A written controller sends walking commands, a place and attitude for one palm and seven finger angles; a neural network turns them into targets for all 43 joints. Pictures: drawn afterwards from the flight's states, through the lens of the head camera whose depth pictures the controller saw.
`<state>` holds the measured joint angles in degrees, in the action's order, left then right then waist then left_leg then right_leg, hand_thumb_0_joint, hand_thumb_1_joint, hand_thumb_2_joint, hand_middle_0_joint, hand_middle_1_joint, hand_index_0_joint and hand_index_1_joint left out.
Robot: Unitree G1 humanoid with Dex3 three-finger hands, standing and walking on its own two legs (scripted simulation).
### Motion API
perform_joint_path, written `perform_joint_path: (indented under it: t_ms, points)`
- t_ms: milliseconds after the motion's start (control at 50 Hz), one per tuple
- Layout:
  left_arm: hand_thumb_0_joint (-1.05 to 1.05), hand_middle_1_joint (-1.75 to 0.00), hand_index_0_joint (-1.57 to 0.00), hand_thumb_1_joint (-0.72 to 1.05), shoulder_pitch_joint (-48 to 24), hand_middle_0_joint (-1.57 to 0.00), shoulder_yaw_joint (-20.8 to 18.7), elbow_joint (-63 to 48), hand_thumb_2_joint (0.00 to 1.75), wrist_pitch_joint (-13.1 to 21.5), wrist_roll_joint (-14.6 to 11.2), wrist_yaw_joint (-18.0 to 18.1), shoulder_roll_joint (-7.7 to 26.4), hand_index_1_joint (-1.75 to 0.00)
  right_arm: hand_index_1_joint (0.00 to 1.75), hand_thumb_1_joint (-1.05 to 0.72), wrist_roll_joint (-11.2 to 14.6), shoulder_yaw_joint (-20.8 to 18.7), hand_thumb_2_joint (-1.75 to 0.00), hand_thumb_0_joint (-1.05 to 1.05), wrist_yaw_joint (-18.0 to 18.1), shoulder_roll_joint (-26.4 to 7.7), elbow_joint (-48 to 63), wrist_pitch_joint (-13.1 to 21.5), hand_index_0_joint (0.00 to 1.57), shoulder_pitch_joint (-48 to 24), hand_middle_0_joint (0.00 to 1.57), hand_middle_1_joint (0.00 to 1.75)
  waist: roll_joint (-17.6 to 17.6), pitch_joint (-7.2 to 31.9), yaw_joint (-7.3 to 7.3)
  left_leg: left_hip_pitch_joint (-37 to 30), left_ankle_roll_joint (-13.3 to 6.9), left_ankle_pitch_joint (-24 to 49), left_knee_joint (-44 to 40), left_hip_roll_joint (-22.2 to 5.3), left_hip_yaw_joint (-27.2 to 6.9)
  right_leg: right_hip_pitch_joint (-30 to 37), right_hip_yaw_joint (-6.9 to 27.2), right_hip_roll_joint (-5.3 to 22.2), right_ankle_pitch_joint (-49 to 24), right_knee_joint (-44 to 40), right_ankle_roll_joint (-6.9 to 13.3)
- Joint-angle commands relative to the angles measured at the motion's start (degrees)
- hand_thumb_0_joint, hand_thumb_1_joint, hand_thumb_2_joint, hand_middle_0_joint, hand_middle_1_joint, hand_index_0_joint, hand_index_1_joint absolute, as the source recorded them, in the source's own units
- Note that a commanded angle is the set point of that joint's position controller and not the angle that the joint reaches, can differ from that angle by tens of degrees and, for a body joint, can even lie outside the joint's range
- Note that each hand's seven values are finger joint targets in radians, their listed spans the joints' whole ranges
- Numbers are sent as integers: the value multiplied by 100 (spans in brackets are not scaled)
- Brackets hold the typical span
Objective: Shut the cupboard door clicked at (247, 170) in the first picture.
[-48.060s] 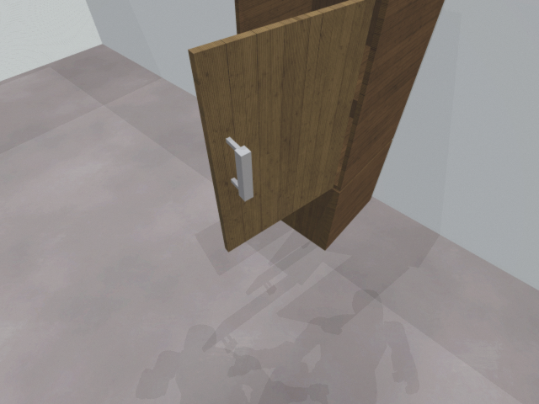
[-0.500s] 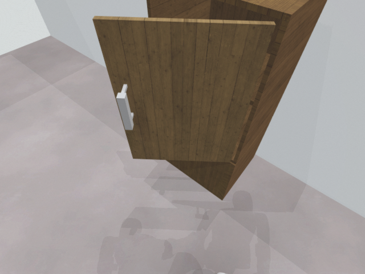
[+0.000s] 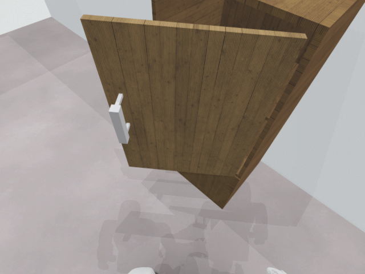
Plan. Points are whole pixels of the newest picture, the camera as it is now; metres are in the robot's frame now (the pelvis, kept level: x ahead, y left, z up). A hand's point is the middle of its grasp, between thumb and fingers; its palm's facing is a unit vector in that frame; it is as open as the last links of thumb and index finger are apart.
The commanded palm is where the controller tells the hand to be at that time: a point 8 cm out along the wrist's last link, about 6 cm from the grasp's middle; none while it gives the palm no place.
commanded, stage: come to a stop and stand still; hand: left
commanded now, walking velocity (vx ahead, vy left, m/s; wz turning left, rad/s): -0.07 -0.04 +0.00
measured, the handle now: (122, 119) +0.48 +0.21 +0.00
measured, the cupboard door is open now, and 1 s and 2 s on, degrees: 37 37 37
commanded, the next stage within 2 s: look again from close up in 1.42 s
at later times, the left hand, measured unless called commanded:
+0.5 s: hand out of the picture +0.00 +0.15 -0.17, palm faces +0.03 -0.98 -0.21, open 7.4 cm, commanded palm none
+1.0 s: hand out of the picture -0.09 +0.17 -0.18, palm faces +0.02 -0.99 -0.17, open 7.4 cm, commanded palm none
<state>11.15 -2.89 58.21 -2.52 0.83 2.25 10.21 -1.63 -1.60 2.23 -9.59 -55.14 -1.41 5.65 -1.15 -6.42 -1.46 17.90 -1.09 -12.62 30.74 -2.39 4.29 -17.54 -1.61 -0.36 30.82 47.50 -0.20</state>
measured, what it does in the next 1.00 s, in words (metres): steps on the spot: right foot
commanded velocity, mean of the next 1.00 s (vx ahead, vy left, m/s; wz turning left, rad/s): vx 0.00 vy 0.00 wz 0.00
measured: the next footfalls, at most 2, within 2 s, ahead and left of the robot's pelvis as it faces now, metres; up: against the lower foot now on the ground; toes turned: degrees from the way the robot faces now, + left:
right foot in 0.14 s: +0.00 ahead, -0.14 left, +0.00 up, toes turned +0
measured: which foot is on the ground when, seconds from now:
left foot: down 0.00-1.00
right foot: up 0.00-0.12, down 0.14-1.00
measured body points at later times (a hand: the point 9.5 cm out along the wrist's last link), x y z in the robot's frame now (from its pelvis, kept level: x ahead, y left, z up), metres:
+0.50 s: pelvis -0.05 -0.03 +0.00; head -0.06 -0.02 +0.45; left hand +0.00 +0.20 -0.15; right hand +0.00 -0.27 -0.14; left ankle +0.02 +0.07 -0.73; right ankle -0.04 -0.14 -0.73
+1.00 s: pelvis -0.07 -0.01 +0.00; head -0.08 +0.01 +0.45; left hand -0.09 +0.22 -0.16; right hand -0.07 -0.24 -0.14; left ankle +0.02 +0.07 -0.73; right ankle -0.04 -0.14 -0.73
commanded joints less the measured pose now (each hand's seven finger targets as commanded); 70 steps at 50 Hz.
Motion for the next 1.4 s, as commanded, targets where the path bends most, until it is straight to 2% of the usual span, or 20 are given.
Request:
perform_joint_path:
  t_ms: [0,40,60,80,100,120,140,160,220,260,280,320,340,380,460,500,540,640,1260,1380]
  points:
    - [0,-30,-20,90,529,-20,-141,-390,90,34,-17,-19,439,-30,30,-90,-12,-322,-90,0,72,-1222,290,-31,20,401,20,30,1048,1316,163,-1274,-1055,4215,-548,-1628,-1165,-276,248,26,-63,243,-2]
    - [0,-30,-20,90,728,-20,-122,-407,90,67,15,-50,419,-30,30,-90,11,-340,-90,0,41,-1210,339,-34,20,241,20,30,1014,1329,59,-1009,-859,3458,-454,-1447,-1014,213,61,49,-790,-774,5]
    - [0,-30,-20,90,942,-20,-126,-374,90,88,37,-53,479,-30,30,-90,51,-340,-90,0,12,-1159,372,-49,20,174,20,30,816,1359,-36,-656,-678,2589,-280,-1250,-919,715,-15,59,-1523,-1487,-8]
    - [0,-30,-20,90,1037,-20,-133,-369,90,127,80,-39,623,-30,30,-90,101,-324,-90,0,-26,-1001,409,-72,20,124,20,30,238,1193,-81,-210,-375,1284,79,-825,-769,926,415,305,-2253,-2387,62]
    - [0,-30,-20,90,1106,-20,4,-506,90,279,67,139,645,-30,30,-90,211,-338,-90,0,-39,-1039,652,139,20,52,20,30,-617,1490,-158,-683,111,874,802,-615,-153,678,885,891,-4261,-2777,-129]
    - [0,-30,-20,90,670,-20,-108,-834,90,348,121,162,1133,-30,30,-90,109,-242,-90,0,-76,-657,936,151,20,471,20,30,-628,1498,217,48,266,-225,1135,89,-66,1550,1601,1587,-7792,-2181,239]
    - [0,-30,-20,90,681,-20,-149,-916,90,401,86,130,1243,-30,30,-90,134,-232,-90,0,-139,-407,851,127,20,476,20,30,-941,1564,226,711,139,-1123,1286,227,-39,1945,1353,1595,-8134,-1604,509]
    - [0,-30,-20,90,853,-20,-114,-891,90,448,72,179,924,-30,30,-90,96,-243,-90,0,-145,-484,886,81,20,227,20,30,-1407,1368,54,881,65,-1146,1606,232,-223,1846,1278,1490,-8050,-1569,603]
    - [0,-30,-20,90,657,-20,-93,-1143,90,399,112,183,1000,-30,30,-90,144,-216,-90,0,-179,-360,962,17,20,290,20,30,-640,907,176,514,36,-986,1263,249,-199,1066,1106,1357,-6318,-1747,910]
    - [0,-30,-20,90,404,-20,-16,-1195,90,358,68,154,1041,-30,30,-90,119,-188,-90,0,-198,-367,853,25,20,630,20,30,-673,669,348,-412,34,-198,248,318,-108,213,991,1097,-4268,-1909,712]
    - [0,-30,-20,90,344,-20,24,-1184,90,333,38,132,997,-30,30,-90,111,-193,-90,0,-205,-496,783,48,20,759,20,30,-477,496,381,-748,-19,54,-64,150,-271,-235,919,910,-2961,-2034,534]
    - [0,-30,-20,90,557,-20,52,-1165,90,272,37,114,810,-30,30,-90,47,-186,-90,0,-199,-902,773,121,20,767,20,30,384,136,203,-226,-417,-25,-701,-650,-1214,-332,605,360,-1043,-2172,247]
    - [0,-30,-20,90,608,-20,55,-1103,90,238,48,110,792,-30,30,-90,27,-168,-90,0,-203,-884,770,116,20,640,20,30,730,-53,125,342,-445,-904,-1000,-590,-1369,-96,477,239,-610,-2154,237]
    - [0,-30,-20,90,788,-20,68,-958,90,238,56,69,823,-30,30,-90,13,-137,-90,0,-200,-869,754,92,20,585,20,30,601,-157,67,775,-342,-1915,-1247,-394,-1344,78,569,237,-338,-2249,293]
    - [0,-30,-20,90,844,-20,69,-882,90,274,46,21,860,-30,30,-90,1,-95,-90,0,-198,-774,565,83,20,990,20,30,154,274,177,306,-179,-1563,-793,-103,-949,-210,890,510,312,-2744,399]
    - [0,-30,-20,90,769,-20,64,-849,90,292,31,9,873,-30,30,-90,-2,-80,-90,0,-192,-692,439,100,20,1223,20,30,-86,350,245,82,-131,-1153,-538,1,-791,-408,1005,632,333,-2886,450]
    - [0,-30,-20,90,721,-20,86,-813,90,330,12,11,864,-30,30,-90,20,-46,-90,0,-174,-659,329,152,20,1347,20,30,-10,423,287,-81,-132,-902,-564,-55,-812,-384,961,653,51,-2869,456]
    - [0,-30,-20,90,957,-20,129,-541,90,302,24,0,746,-30,30,-90,29,-27,-90,0,-159,-710,91,168,20,1383,20,30,106,71,151,499,-181,-1540,-1088,-218,-1135,-174,781,451,39,-2720,341]
    - [0,-30,-20,90,1534,-20,248,253,90,346,64,-35,481,-30,30,-90,97,-58,-90,0,-129,-841,-428,212,20,935,20,30,362,281,69,76,-203,-1804,-1883,-402,-1472,241,526,350,-960,-2519,210]
    - [0,-30,-20,90,1540,-20,246,294,90,330,74,-28,507,-30,30,-90,99,-65,-90,0,-141,-855,-453,177,20,911,20,30,323,127,76,111,-183,-2079,-2013,-410,-1539,104,522,336,-645,-2591,191]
